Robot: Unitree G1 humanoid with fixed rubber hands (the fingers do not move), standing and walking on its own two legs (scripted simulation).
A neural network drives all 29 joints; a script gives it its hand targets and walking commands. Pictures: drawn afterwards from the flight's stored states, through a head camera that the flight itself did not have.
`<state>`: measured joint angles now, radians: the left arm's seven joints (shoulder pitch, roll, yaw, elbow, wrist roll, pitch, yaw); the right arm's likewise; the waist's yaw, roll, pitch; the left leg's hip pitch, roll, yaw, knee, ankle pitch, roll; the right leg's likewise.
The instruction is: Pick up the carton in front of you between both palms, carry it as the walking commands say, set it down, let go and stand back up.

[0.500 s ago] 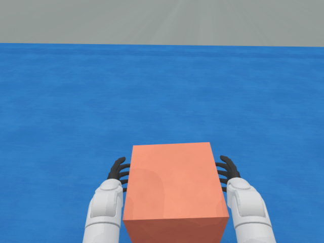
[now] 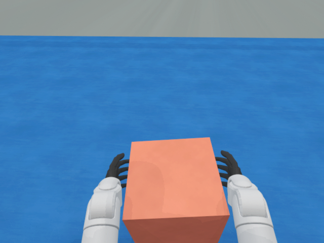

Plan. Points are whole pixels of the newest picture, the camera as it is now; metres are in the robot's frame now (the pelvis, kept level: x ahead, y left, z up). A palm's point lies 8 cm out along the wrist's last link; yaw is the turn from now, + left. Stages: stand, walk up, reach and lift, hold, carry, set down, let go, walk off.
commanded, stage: carry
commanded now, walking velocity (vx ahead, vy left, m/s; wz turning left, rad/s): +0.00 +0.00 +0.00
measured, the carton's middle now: (173, 196) +0.29 +0.00 -0.03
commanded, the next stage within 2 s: hold in 0.38 s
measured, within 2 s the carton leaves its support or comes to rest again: neither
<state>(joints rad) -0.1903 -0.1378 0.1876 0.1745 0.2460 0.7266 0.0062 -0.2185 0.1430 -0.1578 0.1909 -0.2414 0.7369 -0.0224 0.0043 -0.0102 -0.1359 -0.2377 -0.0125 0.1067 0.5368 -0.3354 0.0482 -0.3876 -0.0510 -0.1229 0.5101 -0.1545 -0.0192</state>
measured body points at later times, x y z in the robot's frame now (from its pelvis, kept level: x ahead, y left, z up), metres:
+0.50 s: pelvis +0.00 +0.00 +0.00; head -0.03 +0.00 +0.45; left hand +0.29 +0.17 +0.04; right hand +0.30 -0.14 +0.04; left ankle -0.03 +0.08 -0.73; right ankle +0.07 -0.12 -0.73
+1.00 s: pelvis -0.01 -0.03 +0.01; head -0.06 -0.05 +0.45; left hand +0.26 +0.16 +0.04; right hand +0.31 -0.14 +0.04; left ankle -0.03 +0.09 -0.73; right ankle +0.07 -0.13 -0.73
